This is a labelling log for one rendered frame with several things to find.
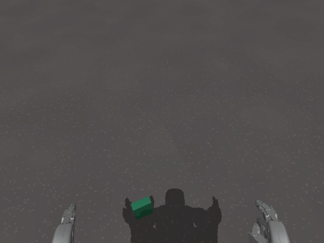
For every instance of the left robot hand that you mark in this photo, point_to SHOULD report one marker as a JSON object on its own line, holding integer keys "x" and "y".
{"x": 64, "y": 233}

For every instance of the right robot hand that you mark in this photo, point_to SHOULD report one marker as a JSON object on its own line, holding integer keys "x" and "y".
{"x": 273, "y": 229}

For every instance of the carton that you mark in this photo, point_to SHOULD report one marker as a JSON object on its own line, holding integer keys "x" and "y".
{"x": 142, "y": 208}

